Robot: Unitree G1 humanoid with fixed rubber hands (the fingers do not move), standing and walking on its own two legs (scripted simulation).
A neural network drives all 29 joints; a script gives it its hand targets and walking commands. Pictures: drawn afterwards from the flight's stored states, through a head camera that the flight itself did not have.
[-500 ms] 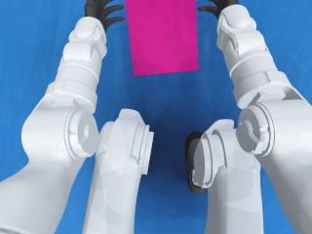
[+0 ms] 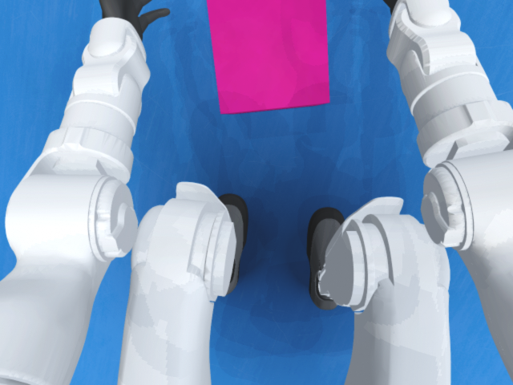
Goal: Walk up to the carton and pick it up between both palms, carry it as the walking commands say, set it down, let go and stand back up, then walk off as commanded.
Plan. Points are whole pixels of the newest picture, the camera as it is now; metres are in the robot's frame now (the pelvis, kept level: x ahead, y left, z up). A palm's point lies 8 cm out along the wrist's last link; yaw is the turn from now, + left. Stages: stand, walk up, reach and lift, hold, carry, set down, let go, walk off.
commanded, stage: set down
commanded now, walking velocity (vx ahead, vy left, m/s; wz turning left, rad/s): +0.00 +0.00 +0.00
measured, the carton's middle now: (266, 12) +0.56 +0.04 -0.28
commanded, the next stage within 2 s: let go in 1.40 s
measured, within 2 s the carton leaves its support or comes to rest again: neither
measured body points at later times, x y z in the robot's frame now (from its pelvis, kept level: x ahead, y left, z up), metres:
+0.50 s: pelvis +0.00 +0.01 +0.08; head +0.34 +0.02 +0.37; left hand +0.53 +0.22 -0.05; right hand +0.58 -0.11 -0.05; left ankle +0.12 +0.10 -0.32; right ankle +0.10 -0.10 -0.32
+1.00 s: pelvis +0.03 +0.00 +0.21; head +0.34 +0.01 +0.54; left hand +0.52 +0.22 +0.10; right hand +0.58 -0.12 +0.10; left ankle +0.12 +0.10 -0.32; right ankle +0.10 -0.10 -0.32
